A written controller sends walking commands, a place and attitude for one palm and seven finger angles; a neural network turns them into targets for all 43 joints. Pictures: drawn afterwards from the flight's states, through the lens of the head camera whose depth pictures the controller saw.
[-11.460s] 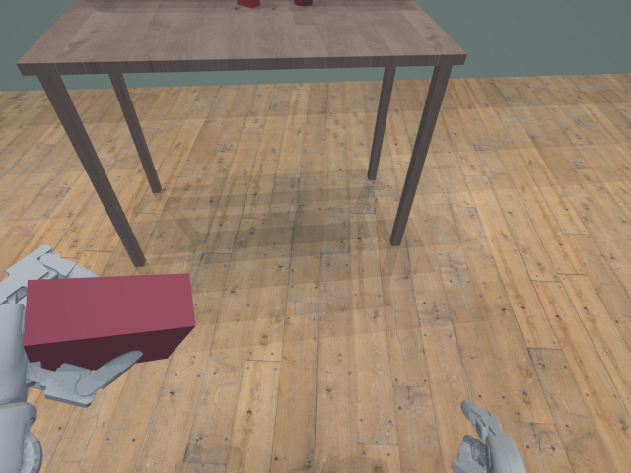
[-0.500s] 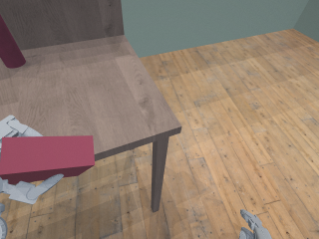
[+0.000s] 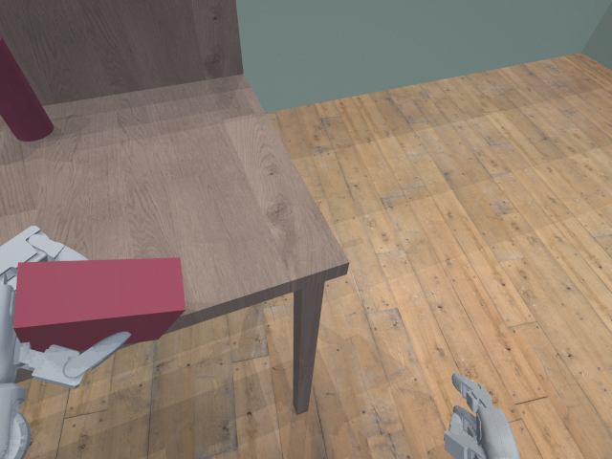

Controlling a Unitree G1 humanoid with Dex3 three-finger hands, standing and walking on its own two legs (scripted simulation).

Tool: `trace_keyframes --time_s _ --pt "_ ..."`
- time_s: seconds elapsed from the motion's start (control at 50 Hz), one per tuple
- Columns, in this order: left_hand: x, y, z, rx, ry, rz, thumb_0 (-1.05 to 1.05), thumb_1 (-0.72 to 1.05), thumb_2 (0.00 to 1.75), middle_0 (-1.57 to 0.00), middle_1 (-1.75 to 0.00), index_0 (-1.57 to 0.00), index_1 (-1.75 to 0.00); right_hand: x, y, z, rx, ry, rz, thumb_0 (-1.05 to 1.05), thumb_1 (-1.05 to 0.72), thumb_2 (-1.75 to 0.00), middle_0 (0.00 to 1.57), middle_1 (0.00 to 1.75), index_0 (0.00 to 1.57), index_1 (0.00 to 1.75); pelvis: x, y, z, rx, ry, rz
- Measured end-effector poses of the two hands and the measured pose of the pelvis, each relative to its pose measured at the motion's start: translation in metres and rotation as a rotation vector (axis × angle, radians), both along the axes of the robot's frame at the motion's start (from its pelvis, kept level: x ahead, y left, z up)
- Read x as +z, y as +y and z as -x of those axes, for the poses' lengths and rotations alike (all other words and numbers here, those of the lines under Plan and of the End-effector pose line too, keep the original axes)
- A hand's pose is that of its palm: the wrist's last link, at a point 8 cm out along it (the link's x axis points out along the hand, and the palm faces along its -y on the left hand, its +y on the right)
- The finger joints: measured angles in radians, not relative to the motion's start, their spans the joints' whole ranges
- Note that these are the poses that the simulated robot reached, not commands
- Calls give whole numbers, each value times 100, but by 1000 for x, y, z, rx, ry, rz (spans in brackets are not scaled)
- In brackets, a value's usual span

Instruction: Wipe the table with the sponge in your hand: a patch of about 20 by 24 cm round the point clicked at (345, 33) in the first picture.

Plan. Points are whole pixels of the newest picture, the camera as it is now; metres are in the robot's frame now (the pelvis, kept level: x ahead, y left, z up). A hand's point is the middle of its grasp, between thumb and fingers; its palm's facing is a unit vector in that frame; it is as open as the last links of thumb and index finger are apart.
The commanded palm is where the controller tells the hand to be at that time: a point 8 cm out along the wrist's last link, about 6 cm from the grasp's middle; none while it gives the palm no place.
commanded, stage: come to a stop and stand still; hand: left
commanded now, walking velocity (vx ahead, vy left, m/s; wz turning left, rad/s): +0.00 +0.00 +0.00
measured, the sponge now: (125, 306) +0.23 +0.21 +0.13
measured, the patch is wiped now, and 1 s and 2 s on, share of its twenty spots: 0.00 0.00 0.00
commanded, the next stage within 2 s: look again from close up in 0.14 s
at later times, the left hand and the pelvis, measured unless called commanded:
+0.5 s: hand (58, 282) +0.24 +0.26 +0.17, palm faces +0.37 -0.83 -0.41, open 9.6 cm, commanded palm +0.17 +0.28 +0.18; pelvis +0.00 +0.01 +0.00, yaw -2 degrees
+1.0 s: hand (29, 319) +0.21 +0.28 +0.15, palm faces +0.39 -0.86 -0.34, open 9.6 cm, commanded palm +0.15 +0.31 +0.18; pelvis -0.02 +0.03 +0.00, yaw -1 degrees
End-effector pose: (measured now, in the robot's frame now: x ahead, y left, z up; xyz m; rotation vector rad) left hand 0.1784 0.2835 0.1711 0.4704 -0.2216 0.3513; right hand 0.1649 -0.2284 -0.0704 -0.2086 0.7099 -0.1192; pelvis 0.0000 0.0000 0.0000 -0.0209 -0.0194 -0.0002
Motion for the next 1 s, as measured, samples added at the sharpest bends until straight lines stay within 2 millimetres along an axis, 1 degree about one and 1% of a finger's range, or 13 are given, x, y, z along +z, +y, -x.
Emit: trace_keyframes --time_s 0.12,0.24,0.28,0.32,0.38,0.44,0.5,0.54,0.56,0.66,0.78,0.9,1.0 --pt "1 -2 -3 -9 -3 7 0 -44 101 -78 -137 -78 -136 2 -3 -3 -10 0 11 1 -90 -90 20 30 21 30 1 0 -4 -1 2 0" --pt "-1 2 -4 -2 2 12 0 -44 101 -78 -137 -78 -136 1 -1 0 -16 10 9 1 -90 -90 20 30 21 30 1 2 -5 -3 3 1" --pt "13 8 -12 -30 -44 -70 0 -44 101 -78 -136 -78 -136 0 5 2 14 16 25 1 -90 -90 20 30 20 30 -1 0 -2 14 9 -1" --pt "29 23 -21 -5 -119 -132 0 -44 101 -79 -136 -78 -136 -4 10 4 60 26 21 1 -90 -90 20 30 20 30 -2 -2 1 14 16 -3" --pt "43 38 -27 43 -180 -140 0 -44 101 -78 -137 -78 -136 -7 13 8 91 32 -4 1 -90 -90 20 30 21 30 -2 -2 2 -7 31 -3" --pt "35 30 -25 12 -166 -102 0 -44 101 -78 -137 -78 -137 -6 11 12 83 20 -20 1 -90 -90 20 30 21 30 -2 3 0 -23 42 -5" --pt "14 14 -19 -54 -90 -54 0 -44 101 -78 -137 -77 -137 -7 6 16 65 24 -7 1 -90 -90 20 30 21 30 -2 9 -3 -28 44 -7" --pt "0 10 -14 -78 -42 -22 0 -44 101 -78 -137 -78 -137 -7 4 18 58 36 12 1 -90 -90 20 30 21 30 -2 12 -3 -24 43 -7" --pt "-3 11 -12 -79 -37 -7 0 -44 101 -78 -137 -77 -137 -7 3 18 58 45 24 1 -90 -90 20 30 21 30 -3 13 -2 -20 43 -7" --pt "1 24 -5 -66 -77 -1 -1 -44 101 -78 -137 -78 -136 -5 5 14 69 64 58 1 -90 -90 20 30 21 30 -3 18 2 0 38 -4" --pt "5 42 4 -13 -91 -25 -1 -44 101 -78 -137 -78 -136 2 19 3 85 9 45 1 -90 -90 20 30 21 30 -3 24 10 -5 30 -6" --pt "-4 38 12 -4 -73 28 0 -44 101 -78 -137 -78 -136 9 37 -4 102 -35 26 1 -90 -90 20 30 21 30 -2 29 17 -17 19 -2" --pt "-6 35 13 -14 -59 44 0 -44 101 -78 -137 -78 -137 12 47 -5 106 -49 19 1 -90 -90 20 30 21 30 -1 31 20 -21 12 4"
